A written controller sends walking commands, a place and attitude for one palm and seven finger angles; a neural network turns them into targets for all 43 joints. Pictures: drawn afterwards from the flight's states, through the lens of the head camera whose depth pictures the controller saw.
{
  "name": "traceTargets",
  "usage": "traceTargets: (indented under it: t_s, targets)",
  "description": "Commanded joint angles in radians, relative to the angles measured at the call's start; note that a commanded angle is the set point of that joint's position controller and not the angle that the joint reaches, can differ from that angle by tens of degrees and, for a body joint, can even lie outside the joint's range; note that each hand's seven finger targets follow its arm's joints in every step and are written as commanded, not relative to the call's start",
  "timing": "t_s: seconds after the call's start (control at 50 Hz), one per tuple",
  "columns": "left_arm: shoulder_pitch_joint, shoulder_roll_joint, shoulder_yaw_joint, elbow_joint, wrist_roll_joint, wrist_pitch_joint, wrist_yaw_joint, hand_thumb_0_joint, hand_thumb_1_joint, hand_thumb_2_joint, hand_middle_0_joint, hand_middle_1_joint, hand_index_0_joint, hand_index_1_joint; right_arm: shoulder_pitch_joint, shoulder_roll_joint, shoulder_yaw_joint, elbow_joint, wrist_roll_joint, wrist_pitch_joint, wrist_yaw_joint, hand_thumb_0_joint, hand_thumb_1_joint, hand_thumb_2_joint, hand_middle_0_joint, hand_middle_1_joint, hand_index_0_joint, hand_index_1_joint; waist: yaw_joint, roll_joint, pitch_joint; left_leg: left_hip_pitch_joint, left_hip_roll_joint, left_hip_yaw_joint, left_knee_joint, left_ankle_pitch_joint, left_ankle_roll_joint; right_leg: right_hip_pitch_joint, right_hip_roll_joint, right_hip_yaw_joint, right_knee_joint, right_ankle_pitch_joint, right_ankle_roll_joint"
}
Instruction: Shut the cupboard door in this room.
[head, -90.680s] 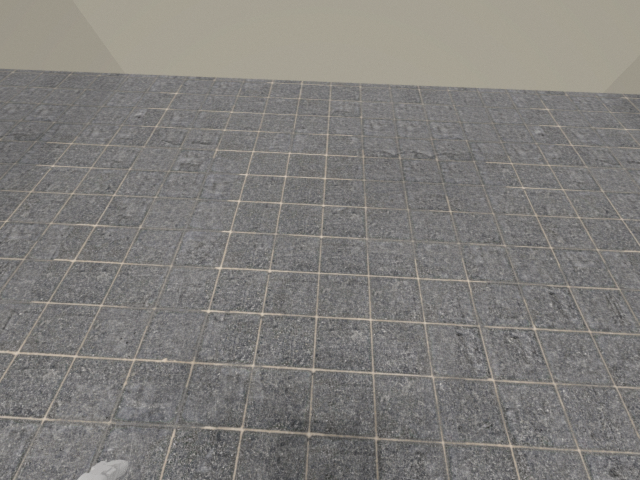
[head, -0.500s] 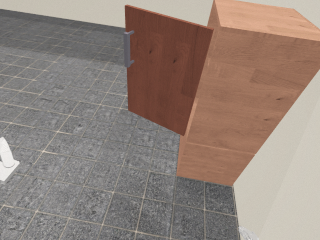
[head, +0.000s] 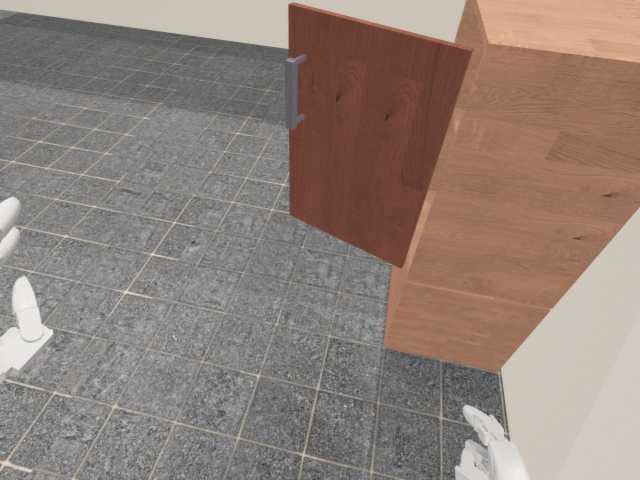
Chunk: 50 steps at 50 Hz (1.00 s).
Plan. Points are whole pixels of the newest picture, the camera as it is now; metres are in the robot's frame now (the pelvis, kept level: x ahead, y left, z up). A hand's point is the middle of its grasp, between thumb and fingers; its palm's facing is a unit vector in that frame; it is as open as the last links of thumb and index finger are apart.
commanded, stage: stop stepping back and stand still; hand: left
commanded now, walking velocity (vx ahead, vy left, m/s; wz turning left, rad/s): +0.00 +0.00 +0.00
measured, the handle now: (296, 92) +0.90 +0.09 +0.07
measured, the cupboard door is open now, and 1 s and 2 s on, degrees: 70 70 70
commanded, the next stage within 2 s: let the arm hang, fingers relaxed in 0.42 s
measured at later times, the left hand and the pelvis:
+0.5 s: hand (35, 301) +0.24 +0.29 +0.16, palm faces +0.34 -0.80 -0.50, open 7.4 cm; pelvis +0.03 +0.03 +0.00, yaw -2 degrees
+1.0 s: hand out of the picture -0.08 +0.18 -0.17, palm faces +0.03 -0.99 -0.16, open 7.1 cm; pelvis +0.01 +0.01 +0.00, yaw +1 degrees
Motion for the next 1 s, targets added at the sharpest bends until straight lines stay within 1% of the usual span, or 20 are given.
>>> traceTargets:
  t_s: [0.0,0.04,0.08,0.12,0.14,0.18,0.2,0.26,0.38,0.44,0.48,0.5,0.52,0.6,0.68,0.74,0.78,0.86,0.9,0.98]
  targets:
    - [-0.017,0.155,0.143,-0.064,-0.018,-0.03,0.043,0.0,0.9,0.9,-0.2,-0.3,-0.2,-0.3,-0.058,-0.148,-0.067,-0.091,0.022,0.006,-0.01,0.0,-0.9,-0.9,0.2,0.3,0.2,0.3,-0.008,-0.115,-0.004,0.092,0.097,-0.145,0.201,-0.06,-0.019,-0.216,-0.316,0.336,-0.237,-0.253,-0.126]
    - [-0.103,0.152,0.107,-0.054,-0.002,-0.042,0.047,0.0,0.9,0.9,-0.2,-0.3,-0.2,-0.3,-0.069,-0.153,-0.054,-0.085,0.029,-0.003,-0.024,0.0,-0.9,-0.9,0.2,0.3,0.2,0.3,-0.015,-0.016,0.021,0.135,0.119,-0.15,0.038,0.019,0.004,-0.159,-0.235,0.213,-0.126,-0.052,-0.051]
    - [-0.158,0.166,0.091,-0.081,0.009,-0.053,0.042,0.0,0.9,0.9,-0.2,-0.3,-0.2,-0.3,-0.086,-0.167,-0.057,-0.087,0.036,-0.024,-0.043,0.0,-0.9,-0.9,0.2,0.3,0.2,0.3,0.007,0.067,-0.023,0.225,0.158,-0.168,-0.028,0.184,0.028,-0.105,-0.133,0.133,-0.045,0.145,0.028]
    - [-0.162,0.17,0.084,-0.104,0.01,-0.057,0.034,0.0,0.9,0.9,-0.2,-0.3,-0.2,-0.3,-0.091,-0.158,-0.042,-0.089,0.027,-0.042,-0.049,0.0,-0.9,-0.9,0.2,0.3,0.2,0.3,0.007,0.121,-0.048,0.228,0.236,-0.33,-0.176,0.154,0.033,-0.081,-0.067,0.045,0.042,0.059,0.059]
    - [-0.174,0.17,0.084,-0.121,0.008,-0.063,0.032,0.0,0.9,0.9,-0.2,-0.3,-0.2,-0.3,-0.091,-0.157,-0.043,-0.092,0.021,-0.05,-0.049,0.0,-0.9,-0.9,0.2,0.3,0.2,0.3,0.012,0.123,-0.049,0.226,0.262,-0.388,-0.232,0.1,0.029,-0.076,-0.052,0.044,0.054,0.013,0.062]
    - [-0.176,0.178,0.091,-0.175,0.013,-0.075,0.032,0.0,0.9,0.9,-0.2,-0.3,-0.2,-0.3,-0.091,-0.153,-0.044,-0.093,0.013,-0.063,-0.046,0.0,-0.9,-0.9,0.2,0.3,0.2,0.3,0.017,0.15,-0.054,0.21,0.269,-0.402,-0.297,-0.056,0.016,-0.057,-0.054,0.052,0.06,-0.033,0.057]
    - [-0.159,0.206,0.122,-0.196,0.019,-0.078,0.035,0.0,0.9,0.9,-0.2,-0.3,-0.2,-0.3,-0.095,-0.154,-0.045,-0.094,0.008,-0.069,-0.045,0.0,-0.9,-0.9,0.2,0.3,0.2,0.3,0.023,0.155,-0.06,0.177,0.257,-0.385,-0.309,-0.115,0.016,-0.022,-0.059,0.048,0.037,-0.028,0.054]
    - [-0.057,0.182,0.13,-0.189,0.013,-0.082,0.034,0.0,0.9,0.9,-0.2,-0.3,-0.2,-0.3,-0.078,-0.144,-0.044,-0.107,0.008,-0.066,-0.039,0.0,-0.9,-0.9,0.2,0.3,0.2,0.3,0.018,0.17,-0.068,0.114,0.217,-0.305,-0.318,-0.17,-0.02,0.051,-0.061,0.026,-0.026,-0.004,0.041]
    - [0.069,0.188,0.173,-0.141,-0.014,-0.082,0.028,0.0,0.9,0.9,-0.2,-0.3,-0.2,-0.3,-0.058,-0.152,-0.053,-0.109,0.015,-0.045,-0.033,0.0,-0.9,-0.9,0.2,0.3,0.2,0.3,0.01,0.118,-0.169,0.218,0.201,-0.227,-0.177,0.246,-0.039,0.062,-0.073,0.012,-0.047,0.107,0.039]
    - [0.075,0.178,0.155,-0.121,-0.021,-0.069,0.025,0.0,0.9,0.9,-0.2,-0.3,-0.2,-0.3,-0.065,-0.152,-0.05,-0.109,0.02,-0.036,-0.033,0.0,-0.9,-0.9,0.2,0.3,0.2,0.3,0.008,0.11,-0.165,0.237,0.208,-0.219,-0.164,0.289,-0.04,0.046,-0.076,0.016,-0.052,0.117,0.043]
    - [0.049,0.173,0.141,-0.114,-0.021,-0.062,0.025,0.0,0.9,0.9,-0.2,-0.3,-0.2,-0.3,-0.07,-0.153,-0.049,-0.108,0.024,-0.031,-0.035,0.0,-0.9,-0.9,0.2,0.3,0.2,0.3,0.008,0.102,-0.147,0.217,0.207,-0.216,-0.172,0.219,-0.029,0.041,-0.081,0.024,-0.061,0.1,0.047]
    - [-0.102,-0.069,-0.343,0.546,0.016,0.045,-0.094,0.0,0.9,0.9,-0.2,-0.3,-0.2,-0.3,-0.146,-0.246,-0.063,0.021,0.073,-0.12,0.052,0.0,-0.9,-0.9,0.2,0.3,0.2,0.3,-0.024,0.048,-0.008,0.211,0.182,-0.211,0.028,0.496,-0.023,-0.129,-0.152,0.001,-0.016,0.253,0.025]
    - [-0.126,-0.021,-0.285,0.626,0.054,0.14,-0.116,0.0,0.9,0.9,-0.2,-0.3,-0.2,-0.3,-0.05,-0.291,-0.096,0.082,0.041,-0.066,0.057,0.0,-0.9,-0.9,0.2,0.3,0.2,0.3,-0.013,0.026,-0.073,0.271,0.189,-0.183,0.05,0.548,-0.041,-0.131,-0.175,0.055,-0.019,0.211,0.015]
    - [-0.214,-0.017,-0.323,0.827,0.067,0.173,-0.133,0.0,0.9,0.9,-0.2,-0.3,-0.2,-0.3,-0.035,-0.277,-0.064,0.088,0.018,0.02,0.046,0.0,-0.9,-0.9,0.2,0.3,0.2,0.3,0.008,-0.124,-0.076,0.191,0.201,-0.277,-0.002,0.326,0.053,-0.111,-0.143,0.072,0.028,0.001,0.003]
    - [-0.249,-0.038,-0.351,1.087,0.065,0.203,-0.134,0.0,0.9,0.9,-0.2,-0.3,-0.2,-0.3,-0.055,-0.252,-0.041,0.154,-0.004,0.071,0.042,0.0,-0.9,-0.9,0.2,0.3,0.2,0.3,0.021,-0.029,0.05,0.043,0.187,-0.356,-0.213,-0.158,0.063,-0.068,-0.122,0.082,0.036,-0.12,0.013]
    - [-0.198,-0.041,-0.357,1.283,0.074,0.198,-0.136,0.0,0.9,0.9,-0.2,-0.3,-0.2,-0.3,-0.045,-0.229,-0.043,0.221,-0.012,0.089,0.043,0.0,-0.9,-0.9,0.2,0.3,0.2,0.3,0.036,0.06,0.069,0.007,0.148,-0.317,-0.27,-0.29,0.049,-0.025,-0.122,0.095,-0.011,-0.124,0.0]
    - [-0.167,-0.053,-0.36,1.38,0.073,0.189,-0.139,0.0,0.9,0.9,-0.2,-0.3,-0.2,-0.3,-0.031,-0.204,-0.046,0.265,-0.01,0.093,0.04,0.0,-0.9,-0.9,0.2,0.3,0.2,0.3,0.033,0.102,0.061,0.041,0.119,-0.271,-0.252,-0.263,0.04,-0.031,-0.135,0.113,-0.059,-0.132,-0.014]
    - [-0.171,-0.091,-0.371,1.503,0.067,0.164,-0.134,0.0,0.9,0.9,-0.2,-0.3,-0.2,-0.3,0.039,-0.137,-0.044,0.35,-0.001,0.095,0.027,0.0,-0.9,-0.9,0.2,0.3,0.2,0.3,-0.002,0.084,0.047,0.196,0.097,-0.208,-0.115,-0.064,0.034,-0.121,-0.2,0.181,-0.183,-0.138,-0.041]
    - [-0.184,-0.097,-0.378,1.548,0.063,0.158,-0.131,0.0,0.9,0.9,-0.2,-0.3,-0.2,-0.3,0.078,-0.137,-0.046,0.392,0.005,0.094,0.021,0.0,-0.9,-0.9,0.2,0.3,0.2,0.3,-0.016,0.063,0.051,0.257,0.118,-0.217,-0.099,0.004,0.04,-0.149,-0.191,0.164,-0.194,-0.102,-0.038]
    - [-0.14,-0.127,-0.388,1.639,0.059,0.16,-0.126,0.0,0.9,0.9,-0.2,-0.3,-0.2,-0.3,0.092,-0.144,-0.046,0.456,0.009,0.09,0.008,0.0,-0.9,-0.9,0.2,0.3,0.2,0.3,0.003,0.061,0.103,0.209,0.15,-0.257,-0.181,-0.051,0.055,-0.089,-0.157,0.131,-0.174,-0.064,-0.02]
